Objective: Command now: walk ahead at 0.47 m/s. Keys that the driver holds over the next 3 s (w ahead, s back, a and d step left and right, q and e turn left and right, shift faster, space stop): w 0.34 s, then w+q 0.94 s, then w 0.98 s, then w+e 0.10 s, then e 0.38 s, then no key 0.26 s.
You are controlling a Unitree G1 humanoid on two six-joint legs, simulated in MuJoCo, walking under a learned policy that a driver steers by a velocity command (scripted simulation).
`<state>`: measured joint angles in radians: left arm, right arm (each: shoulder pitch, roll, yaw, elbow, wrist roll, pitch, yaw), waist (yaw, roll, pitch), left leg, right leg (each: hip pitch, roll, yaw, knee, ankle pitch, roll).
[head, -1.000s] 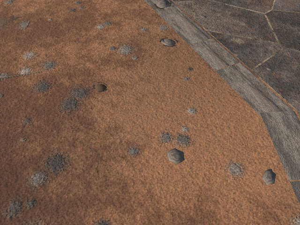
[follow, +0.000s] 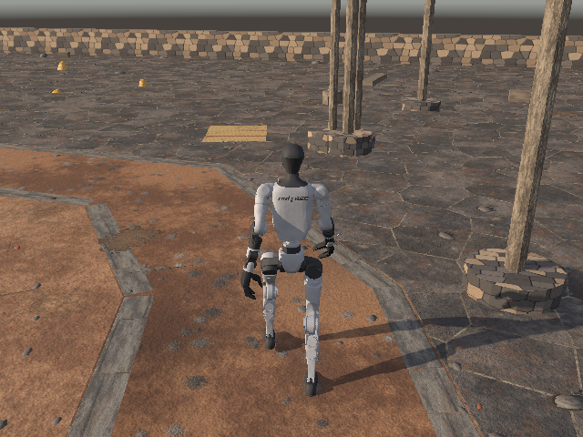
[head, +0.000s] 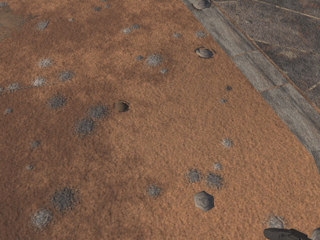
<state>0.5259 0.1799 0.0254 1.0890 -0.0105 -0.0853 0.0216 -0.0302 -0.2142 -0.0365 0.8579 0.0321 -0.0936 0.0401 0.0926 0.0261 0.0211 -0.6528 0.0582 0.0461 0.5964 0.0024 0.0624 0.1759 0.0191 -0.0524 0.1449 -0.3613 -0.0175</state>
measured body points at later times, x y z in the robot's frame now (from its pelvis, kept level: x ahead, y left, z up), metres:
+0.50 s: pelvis +0.29 +0.02 +0.02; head +0.31 +0.03 +0.47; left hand +0.48 +0.27 -0.09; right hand +0.26 -0.23 -0.13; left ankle +0.21 +0.12 -0.73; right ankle +0.49 -0.14 -0.68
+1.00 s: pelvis +0.56 +0.01 +0.01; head +0.58 +0.02 +0.46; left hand +0.48 +0.28 -0.12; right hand +0.81 -0.18 -0.09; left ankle +0.66 +0.21 -0.67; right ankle +0.51 -0.12 -0.73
